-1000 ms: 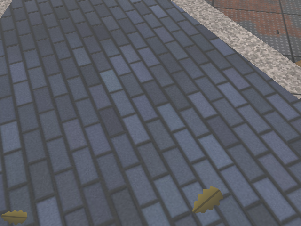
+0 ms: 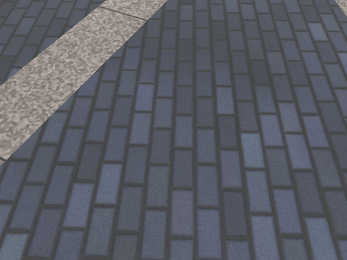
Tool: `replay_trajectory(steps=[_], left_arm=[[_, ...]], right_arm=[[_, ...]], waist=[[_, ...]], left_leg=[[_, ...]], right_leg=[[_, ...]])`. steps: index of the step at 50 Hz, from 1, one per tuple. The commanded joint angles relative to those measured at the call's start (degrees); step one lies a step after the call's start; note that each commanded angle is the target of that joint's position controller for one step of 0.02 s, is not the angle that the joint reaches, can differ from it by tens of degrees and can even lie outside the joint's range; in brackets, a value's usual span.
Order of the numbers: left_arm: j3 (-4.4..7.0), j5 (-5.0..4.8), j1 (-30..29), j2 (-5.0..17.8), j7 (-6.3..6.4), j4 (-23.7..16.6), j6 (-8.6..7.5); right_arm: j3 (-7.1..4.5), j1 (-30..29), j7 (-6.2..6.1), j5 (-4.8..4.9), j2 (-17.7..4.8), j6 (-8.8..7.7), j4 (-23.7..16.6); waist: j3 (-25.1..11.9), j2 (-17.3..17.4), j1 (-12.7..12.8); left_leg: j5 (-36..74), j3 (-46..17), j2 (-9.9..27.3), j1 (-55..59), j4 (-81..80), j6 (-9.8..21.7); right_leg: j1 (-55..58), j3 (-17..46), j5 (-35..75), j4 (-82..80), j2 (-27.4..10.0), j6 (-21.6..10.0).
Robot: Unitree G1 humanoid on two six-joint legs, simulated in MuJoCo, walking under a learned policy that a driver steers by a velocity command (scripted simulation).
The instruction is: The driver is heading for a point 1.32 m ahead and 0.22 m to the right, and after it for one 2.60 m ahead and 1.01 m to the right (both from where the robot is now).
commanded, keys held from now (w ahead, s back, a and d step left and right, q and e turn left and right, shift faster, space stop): w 0.36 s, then w+e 0.64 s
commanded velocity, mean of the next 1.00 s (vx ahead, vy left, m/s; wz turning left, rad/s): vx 0.50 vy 0.00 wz -0.21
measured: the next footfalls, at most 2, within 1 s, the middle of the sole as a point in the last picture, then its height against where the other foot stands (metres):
left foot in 0.36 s outside the picture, level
right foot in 0.94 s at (207, 217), level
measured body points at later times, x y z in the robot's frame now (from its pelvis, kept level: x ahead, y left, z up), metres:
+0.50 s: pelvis +0.28 +0.07 +0.00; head +0.30 +0.09 +0.45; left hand +0.32 +0.34 -0.14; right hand +0.42 -0.19 -0.10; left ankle +0.33 +0.16 -0.74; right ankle +0.18 -0.08 -0.64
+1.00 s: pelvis +0.54 +0.00 -0.02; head +0.58 -0.01 +0.43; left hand +0.79 +0.19 -0.12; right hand +0.49 -0.27 -0.15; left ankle +0.37 +0.17 -0.66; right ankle +0.61 -0.09 -0.74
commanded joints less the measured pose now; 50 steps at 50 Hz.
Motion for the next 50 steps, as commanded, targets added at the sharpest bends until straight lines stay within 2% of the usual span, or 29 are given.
replay_trajectory(steps=[1,4,6,9,13,16,17,18,19,20,21,22,23,24,25,26,27,29,32,35,38,42,44,45,46,47,48,49,50], left_arm=[[0.39,0.26,0.85,3.85,-0.29,-1.73,-0.60],[1.00,-0.21,3.82,6.83,0.08,-0.14,-0.62],[1.15,-0.55,5.51,7.71,0.48,0.45,-0.13],[1.04,-1.20,8.47,8.55,0.77,1.49,0.53],[0.94,-1.62,12.56,9.11,0.84,3.36,1.54],[1.28,-1.56,11.92,10.32,1.11,3.68,2.63],[1.22,-1.48,10.73,10.51,1.18,3.41,2.95],[0.66,-0.96,10.39,9.10,1.23,2.97,3.12],[-0.66,0.41,10.46,6.15,1.29,0.88,2.84],[-2.55,-0.80,17.90,-0.91,0.90,1.19,1.61],[-0.77,-2.36,14.67,6.57,0.91,1.95,0.78],[0.15,-3.20,9.59,8.96,0.93,0.33,0.44],[0.20,-2.73,7.32,8.12,1.32,0.03,0.73],[0.46,-1.84,6.58,7.08,1.54,-0.11,1.35],[0.64,-1.60,7.44,6.21,1.49,0.25,2.12],[0.52,-1.91,9.10,4.60,1.34,0.41,2.90],[0.60,-2.06,8.96,4.07,1.33,0.53,3.53],[0.85,-2.03,6.92,3.59,1.39,-0.55,4.35],[1.07,-1.52,2.87,3.25,1.13,-2.36,4.33],[0.74,-1.18,-2.51,2.49,0.17,-4.35,4.06],[0.16,-1.04,-8.60,1.44,-0.93,-7.38,3.94],[0.12,-1.41,-13.03,1.41,-2.55,-11.36,3.94],[0.93,-1.52,-10.91,2.88,-2.94,-12.25,4.16],[1.73,-1.63,-7.18,4.28,-2.90,-11.88,4.35],[3.11,-1.82,-0.15,6.77,-2.64,-10.52,4.44],[5.16,-1.63,9.45,10.66,-1.64,-8.22,4.67],[6.69,-1.55,13.35,17.18,-0.32,-7.33,5.08],[5.92,-1.04,13.18,16.96,-0.50,-8.96,4.20],[4.71,-0.59,12.83,12.35,-0.67,-8.63,3.72]], right_arm=[[-0.94,1.67,-0.10,-0.34,-3.07,-0.52,-3.89],[-0.40,-2.99,-0.33,-1.11,-2.39,-0.32,-6.13],[-0.08,-7.51,-0.17,-1.32,-2.15,-0.58,-7.60],[0.34,-13.89,0.40,-0.84,-1.69,-0.99,-9.23],[0.30,-20.17,1.48,-0.01,-2.77,-1.26,-11.93],[-0.42,-18.88,2.18,-0.07,-4.81,-1.80,-12.65],[-1.27,-14.24,2.11,-0.29,-6.25,-1.92,-11.46],[-2.78,-4.80,1.71,-0.39,-9.20,-1.93,-8.68],[-4.18,6.72,1.02,-1.30,-14.44,-1.75,-6.92],[-4.59,8.56,1.57,-1.53,-16.84,-1.31,-5.91],[-3.13,7.67,1.61,-1.23,-10.52,-1.45,-6.39],[-2.35,3.34,1.48,-1.00,-8.39,-1.67,-7.00],[-1.83,-1.30,1.61,-1.13,-7.08,-1.82,-7.54],[-1.56,-3.99,1.81,-1.35,-5.79,-2.02,-7.62],[-1.31,-4.83,2.04,-1.78,-4.63,-2.51,-7.21],[-1.53,-5.61,2.01,-1.94,-4.88,-2.74,-6.62],[-1.66,-5.54,1.93,-1.90,-4.75,-3.04,-5.98],[-2.00,-4.48,1.42,-2.18,-5.59,-3.31,-4.73],[-2.31,-3.25,0.45,-2.34,-6.51,-2.91,-3.25],[-2.40,-2.62,-0.24,-2.02,-7.50,-2.50,-2.47],[-2.63,0.94,-0.72,-1.60,-8.39,-1.65,-0.77],[-3.02,2.51,-0.92,-0.88,-9.60,0.19,0.23],[-3.43,0.92,-1.35,-0.65,-11.36,0.88,-0.49],[-3.66,0.21,-1.67,-0.55,-12.22,1.30,-0.84],[-3.80,-0.88,-1.86,-0.45,-12.95,1.69,-1.18],[-3.63,-1.91,-2.00,-0.21,-12.94,1.53,-1.92],[-1.65,2.33,-1.24,-2.24,-6.06,0.32,-4.31],[-0.45,2.37,-0.16,-1.15,-4.53,-2.51,-6.20],[-1.70,-5.80,0.56,1.11,-8.77,-4.12,-8.00]], waist=[[-2.33,-4.90,-1.35],[-0.29,-4.46,-0.67],[0.02,-4.12,0.60],[0.74,-4.75,2.81],[2.14,-5.60,4.61],[1.03,-6.49,2.16],[-1.65,-6.46,-0.87],[-7.55,-5.30,-4.94],[-16.93,2.70,-8.69],[-22.92,17.77,-4.97],[-18.66,9.78,-6.77],[-11.40,6.50,-5.82],[-8.20,2.09,-3.72],[-5.16,1.45,-2.15],[-3.88,2.86,-0.89],[-4.20,4.17,0.57],[-3.37,3.07,0.82],[-1.58,1.71,0.88],[0.05,0.77,0.19],[1.72,0.71,-1.51],[3.76,-0.15,-3.97],[4.46,0.36,-4.31],[1.36,2.79,-1.87],[-1.30,4.27,0.52],[-5.17,4.51,4.62],[-9.93,2.27,9.71],[-15.00,-11.97,6.35],[-23.96,-12.74,4.78],[-18.56,-7.01,7.60]], left_leg=[[3.67,-0.91,7.08,-10.14,-2.19,-0.03],[8.86,1.03,8.41,-13.48,-10.97,-1.65],[15.50,2.00,8.27,-14.02,-19.13,-2.13],[23.13,4.33,6.01,-10.37,-30.33,-2.53],[21.96,4.56,4.62,-10.19,-36.89,-1.80],[15.98,5.43,3.04,-5.78,-40.54,0.44],[15.27,6.86,1.39,1.23,-42.14,1.57],[15.86,6.57,1.45,14.23,-42.10,3.45],[17.19,-7.82,14.17,32.46,-41.50,7.78],[6.07,-32.34,24.65,47.57,-48.77,15.30],[1.70,-32.63,23.45,43.56,-51.35,12.85],[5.86,-23.30,21.81,35.97,-52.19,10.27],[11.48,-16.60,19.40,28.55,-53.95,8.93],[13.64,-11.84,17.46,23.17,-56.49,8.38],[20.18,-7.16,15.59,19.20,-57.53,7.12],[20.39,-4.86,15.21,17.98,-59.12,7.71],[22.05,-2.39,14.60,16.64,-60.30,7.82],[26.28,1.66,14.67,16.44,-61.32,7.71],[26.94,6.39,14.26,18.22,-62.37,7.05],[26.50,11.02,13.38,19.23,-63.13,5.46],[28.13,13.15,15.15,24.48,-62.15,5.09],[37.58,15.61,17.29,31.68,-56.83,4.30],[56.29,17.43,17.10,32.11,-50.17,3.10],[65.34,18.00,16.86,31.83,-44.16,2.55],[68.42,18.59,15.84,29.43,-34.44,1.60],[58.99,19.11,13.27,20.15,-20.16,-0.65],[11.62,17.89,5.51,-4.37,1.43,-3.97],[-15.09,3.63,-2.87,-17.47,13.23,-4.34],[-10.25,-1.17,0.74,-23.31,13.86,-2.81]], right_leg=[[7.82,18.65,0.72,-15.58,-16.05,-11.25],[6.57,13.85,6.67,-17.81,-16.01,-12.20],[7.49,11.04,8.24,-18.02,-15.02,-11.15],[7.88,7.21,8.81,-17.13,-13.19,-8.99],[14.11,8.55,6.63,-14.52,-16.24,-8.16],[18.53,9.26,12.62,-9.52,-18.26,-6.62],[18.28,7.62,21.24,-3.74,-16.77,-5.48],[14.65,5.00,26.01,7.39,-13.66,-3.86],[1.76,2.11,10.29,27.43,-9.37,-1.54],[-19.41,3.54,-24.32,44.33,-0.53,0.80],[-25.11,10.38,-24.67,50.77,-3.42,-0.09],[-26.82,10.01,-18.76,50.73,-5.79,-0.86],[-23.99,8.85,-13.64,48.29,-8.40,-0.36],[-22.23,8.71,-10.20,45.46,-9.92,0.06],[-18.46,9.28,-8.20,43.78,-11.11,0.15],[-17.30,8.73,-6.76,43.28,-11.09,0.72],[-17.43,8.80,-5.66,43.04,-11.25,0.97],[-20.57,9.81,-1.80,41.01,-11.05,1.45],[-24.07,10.32,5.93,33.07,-10.24,1.95],[-22.99,6.87,12.67,23.42,-9.65,1.51],[-25.12,3.90,12.73,17.67,-9.54,0.52],[-25.96,-0.42,4.83,13.88,-8.05,-1.51],[-18.47,-4.28,-0.70,13.63,-4.49,-3.54],[-12.82,-5.81,-3.59,14.03,-2.17,-4.78],[-3.17,-6.18,-3.43,11.84,-0.01,-6.58],[13.05,-2.22,0.19,7.03,-0.08,-9.13],[34.59,22.86,0.33,6.98,-14.86,-16.59],[43.74,50.93,-7.02,-3.73,-24.07,-24.60],[40.67,44.02,-5.80,-6.52,-21.97,-20.29]])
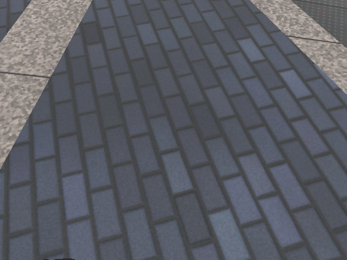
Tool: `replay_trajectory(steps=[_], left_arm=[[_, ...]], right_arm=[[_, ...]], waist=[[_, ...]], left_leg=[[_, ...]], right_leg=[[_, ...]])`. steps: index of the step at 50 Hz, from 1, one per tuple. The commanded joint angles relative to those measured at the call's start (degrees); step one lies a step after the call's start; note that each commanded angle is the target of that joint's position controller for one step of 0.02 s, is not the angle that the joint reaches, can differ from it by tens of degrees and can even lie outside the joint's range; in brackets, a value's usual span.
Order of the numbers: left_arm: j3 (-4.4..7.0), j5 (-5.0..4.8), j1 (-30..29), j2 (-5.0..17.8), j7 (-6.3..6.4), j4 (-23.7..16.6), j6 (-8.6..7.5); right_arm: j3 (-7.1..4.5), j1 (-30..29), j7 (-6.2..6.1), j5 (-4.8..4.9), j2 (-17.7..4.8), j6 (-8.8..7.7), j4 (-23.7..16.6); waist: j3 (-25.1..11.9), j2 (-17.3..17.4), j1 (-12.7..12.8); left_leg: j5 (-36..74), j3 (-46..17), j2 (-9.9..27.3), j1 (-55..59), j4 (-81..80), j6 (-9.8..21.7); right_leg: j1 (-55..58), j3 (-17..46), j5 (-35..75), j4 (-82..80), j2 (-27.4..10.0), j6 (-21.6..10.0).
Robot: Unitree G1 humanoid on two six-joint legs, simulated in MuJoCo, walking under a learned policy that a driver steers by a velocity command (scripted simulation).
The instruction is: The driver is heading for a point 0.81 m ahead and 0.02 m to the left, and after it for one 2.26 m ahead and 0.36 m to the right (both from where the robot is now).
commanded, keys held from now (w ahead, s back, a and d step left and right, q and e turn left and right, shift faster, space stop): w+e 0.12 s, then w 0.76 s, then w+q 0.12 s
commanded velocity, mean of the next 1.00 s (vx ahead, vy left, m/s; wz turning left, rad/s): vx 0.50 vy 0.00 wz -0.18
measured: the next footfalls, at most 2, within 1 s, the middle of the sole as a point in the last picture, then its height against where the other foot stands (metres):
left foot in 0.46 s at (151, 258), level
right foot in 0.98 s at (222, 194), level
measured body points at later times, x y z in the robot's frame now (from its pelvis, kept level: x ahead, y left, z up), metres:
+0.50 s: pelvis +0.29 +0.03 +0.01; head +0.32 +0.03 +0.46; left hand +0.37 +0.30 -0.12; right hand +0.46 -0.25 -0.07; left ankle +0.41 +0.11 -0.72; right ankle +0.11 -0.06 -0.68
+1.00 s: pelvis +0.55 -0.04 +0.01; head +0.59 -0.05 +0.46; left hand +0.83 +0.13 -0.05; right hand +0.48 -0.31 -0.12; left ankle +0.41 +0.11 -0.71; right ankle +0.65 -0.17 -0.72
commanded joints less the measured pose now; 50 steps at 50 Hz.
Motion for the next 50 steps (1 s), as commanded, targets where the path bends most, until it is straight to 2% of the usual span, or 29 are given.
replay_trajectory(steps=[1,2,3,4,7,9,12,15,17,20,21,22,23,24,25,26,27,28,29,31,32,35,39,42,45,47,48,49,50], left_arm=[[2.96,0.18,15.19,9.68,0.78,-0.07,-0.98],[2.14,-0.11,10.53,7.32,0.61,-0.99,-0.99],[1.91,0.42,8.01,6.70,0.83,-2.07,-1.14],[1.70,0.58,7.01,6.10,0.96,-2.78,-1.23],[2.04,0.31,7.96,7.54,1.93,-2.65,-1.55],[2.08,0.31,10.47,8.08,2.66,-1.75,-1.51],[1.74,0.10,13.42,7.66,3.06,-0.42,-1.24],[1.70,0.03,15.90,8.48,2.99,0.88,-1.26],[1.70,-0.04,17.19,8.57,3.08,1.71,-1.06],[1.99,0.16,16.90,9.37,3.49,2.33,-0.45],[2.02,0.19,15.66,9.59,3.55,2.11,-0.23],[1.63,0.41,14.59,8.76,3.47,1.74,-0.09],[0.63,1.12,13.75,6.74,3.39,0.41,-0.13],[-0.67,0.30,22.38,2.33,3.18,0.59,-1.10],[-0.66,-0.34,21.99,4.60,2.92,1.09,-1.84],[0.37,-1.15,15.74,8.64,2.67,-0.03,-2.05],[0.22,-0.69,11.20,8.48,2.65,-1.24,-2.09],[0.34,0.51,8.53,7.66,2.70,-1.67,-1.98],[0.57,0.70,9.97,6.99,2.70,-1.64,-1.73],[0.32,0.59,12.49,5.14,2.73,-0.60,-1.04],[0.21,0.66,12.20,4.60,2.90,-0.64,-0.85],[-0.18,1.15,6.71,3.67,3.11,-2.40,-1.02],[-0.77,0.84,-0.73,2.08,2.39,-4.03,-1.73],[-0.88,0.29,-5.81,2.12,1.51,-5.72,-2.12],[-0.74,0.11,-9.01,2.86,0.49,-7.53,-2.74],[-0.09,0.25,-6.21,4.41,0.26,-7.27,-3.27],[0.75,0.45,-0.97,5.89,0.50,-5.94,-3.49],[2.14,0.89,7.99,8.95,1.10,-3.51,-3.57],[3.35,1.85,19.31,13.75,1.96,-2.03,-3.34]], right_arm=[[-0.92,-7.02,1.16,2.01,-7.63,-5.10,-9.90],[-1.14,-7.69,0.50,0.36,-7.13,-4.82,-8.81],[-1.61,-5.47,0.27,-0.40,-7.57,-4.21,-9.04],[-1.88,-4.14,0.35,-0.78,-7.90,-3.35,-8.97],[-1.68,-5.34,0.23,-1.46,-5.89,-1.75,-10.01],[-1.12,-9.44,0.16,-1.60,-4.59,-1.49,-11.34],[-0.27,-15.25,0.79,-1.16,-2.97,-1.94,-12.51],[-0.25,-19.90,1.71,-0.31,-3.86,-2.51,-13.86],[-0.47,-21.81,2.31,-0.28,-4.89,-2.98,-14.96],[-0.98,-19.60,2.82,-0.32,-6.27,-3.56,-15.20],[-1.47,-15.97,2.71,-0.36,-7.11,-3.70,-14.39],[-2.40,-9.14,2.42,-0.61,-8.75,-3.79,-12.48],[-3.13,0.55,2.08,-1.39,-11.55,-3.81,-11.10],[-4.48,7.60,2.13,-1.70,-15.91,-3.26,-9.32],[-3.40,9.12,2.58,-0.24,-11.49,-2.98,-8.18],[-2.39,4.75,2.35,0.32,-8.23,-2.68,-8.89],[-1.80,0.28,2.20,-0.10,-7.17,-2.13,-9.83],[-1.16,-2.40,2.47,-0.61,-5.80,-1.89,-10.02],[-0.84,-3.81,2.50,-1.15,-5.42,-2.11,-10.16],[-0.81,-4.11,2.70,-0.82,-5.32,-2.52,-9.57],[-0.99,-3.76,2.61,-0.73,-6.09,-2.69,-9.14],[-1.51,-1.69,2.00,-0.41,-8.10,-2.44,-7.75],[-1.50,1.95,1.47,0.30,-8.86,-1.58,-5.88],[-1.53,5.20,1.39,0.54,-9.35,-0.87,-4.16],[-1.69,6.76,1.08,0.71,-9.73,0.17,-2.86],[-1.99,5.94,0.72,0.81,-10.71,0.79,-2.62],[-2.08,4.38,0.59,0.92,-11.30,1.00,-2.90],[-1.57,3.67,0.55,0.57,-10.16,0.96,-3.42],[-0.14,2.95,0.54,-0.98,-6.44,0.61,-5.51]], waist=[[-12.98,-2.24,6.74],[-8.18,3.47,3.83],[-7.35,0.14,1.22],[-6.69,-0.28,0.01],[-5.55,-0.33,-0.56],[-4.54,-1.65,1.09],[-4.29,-3.62,4.10],[-2.64,-4.54,6.37],[-1.65,-4.46,6.81],[-1.69,-5.69,4.85],[-3.32,-6.10,2.60],[-7.79,-5.05,-0.86],[-16.11,-1.44,-4.96],[-24.40,13.76,-3.39],[-24.14,16.11,-4.20],[-14.06,9.77,-4.43],[-8.57,4.43,-3.12],[-3.92,1.65,-1.75],[-3.45,4.19,0.42],[-3.78,5.97,1.71],[-3.71,5.57,1.93],[-2.81,3.80,0.70],[-1.83,3.93,-2.20],[-0.34,4.04,-4.11],[0.69,4.57,-4.11],[-0.83,5.63,-1.51],[-3.81,5.82,1.89],[-10.24,4.87,6.02],[-20.22,-2.31,10.04]], left_leg=[[4.16,-11.26,-0.63,-39.09,19.03,2.59],[7.85,-10.32,1.80,-35.25,14.12,2.75],[10.01,-10.70,3.04,-30.98,10.91,1.83],[10.60,-10.89,3.85,-27.82,9.17,0.93],[15.30,-8.76,3.41,-26.88,1.49,-1.73],[22.00,-7.87,2.90,-27.89,-6.49,-2.68],[33.03,-7.13,0.94,-24.76,-19.94,-2.08],[36.40,-7.11,-0.31,-24.09,-26.10,-1.02],[33.24,-7.64,-0.64,-26.42,-28.71,0.46],[26.15,-7.22,-1.58,-24.35,-31.18,3.12],[24.95,-5.80,-2.98,-19.02,-32.59,4.32],[27.02,-4.96,-3.63,-8.90,-33.72,6.11],[29.34,-12.90,4.04,7.28,-31.52,10.09],[20.58,-36.96,16.57,29.73,-33.69,19.73],[8.41,-49.72,19.09,31.01,-41.45,20.13],[2.62,-42.60,17.35,23.21,-42.64,17.02],[5.61,-35.32,15.07,14.33,-43.93,15.10],[10.92,-30.00,12.07,6.53,-46.22,14.04],[15.48,-27.18,10.90,2.39,-47.58,13.91],[22.21,-21.98,8.62,-1.27,-49.63,14.25],[25.00,-19.96,8.25,-1.80,-50.34,14.54],[32.63,-15.77,7.97,-0.32,-51.50,14.60],[33.02,-11.05,5.93,1.47,-51.33,12.26],[31.59,-11.66,7.68,5.22,-50.07,12.19],[34.35,-13.65,10.23,10.14,-46.91,11.59],[41.00,-14.94,10.63,11.31,-42.92,10.58],[48.93,-13.89,9.11,10.10,-37.50,9.61],[50.35,-11.86,5.97,4.96,-27.42,7.88],[32.41,-9.09,1.38,-8.03,-8.68,5.41]], right_leg=[[42.19,36.56,2.43,-20.42,-18.80,-14.41],[32.82,29.03,7.80,-21.26,-15.20,-11.02],[26.50,26.47,13.49,-22.11,-14.53,-11.62],[22.57,24.58,17.02,-23.12,-13.05,-11.49],[16.75,19.21,21.40,-24.76,-10.65,-11.07],[16.05,16.43,23.37,-24.93,-9.48,-9.72],[16.56,13.84,18.07,-24.35,-7.63,-6.79],[19.29,16.51,11.77,-23.89,-10.17,-6.59],[24.19,18.96,12.20,-21.63,-12.56,-6.51],[29.28,21.23,18.88,-18.13,-15.02,-5.13],[29.38,20.34,26.94,-14.65,-14.03,-4.27],[27.98,17.89,34.37,-6.89,-10.91,-2.95],[19.66,15.10,26.98,7.50,-7.50,-0.95],[-2.71,10.09,-0.88,30.04,1.99,3.92],[-12.43,13.99,-21.65,36.32,1.85,3.86],[-16.94,13.64,-17.67,39.25,-1.93,3.48],[-16.04,10.79,-12.45,37.08,-4.99,3.34],[-14.24,9.56,-9.17,32.74,-6.73,3.37],[-11.04,9.64,-6.67,29.93,-8.48,3.62],[-7.58,8.31,-4.81,26.74,-9.25,4.55],[-7.92,7.77,-3.45,25.05,-9.53,5.04],[-11.08,6.93,4.53,15.63,-10.16,6.46],[-8.33,5.06,15.36,1.57,-8.31,6.46],[-8.36,4.41,16.12,-3.62,-7.11,6.05],[-8.79,4.63,10.96,-7.15,-6.15,4.50],[-2.97,4.19,6.80,-9.54,-4.58,3.23],[5.39,2.84,6.98,-11.72,-3.01,2.09],[19.93,3.70,9.51,-10.97,-4.37,0.15],[38.75,16.38,12.30,-8.40,-16.74,-3.79]])
Keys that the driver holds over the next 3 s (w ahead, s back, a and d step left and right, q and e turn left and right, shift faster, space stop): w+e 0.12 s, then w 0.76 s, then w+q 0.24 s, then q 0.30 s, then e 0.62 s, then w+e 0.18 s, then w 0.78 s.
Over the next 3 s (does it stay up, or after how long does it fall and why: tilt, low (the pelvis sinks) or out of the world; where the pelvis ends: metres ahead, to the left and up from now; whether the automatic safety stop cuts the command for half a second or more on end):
stays up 1.16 -0.21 0.01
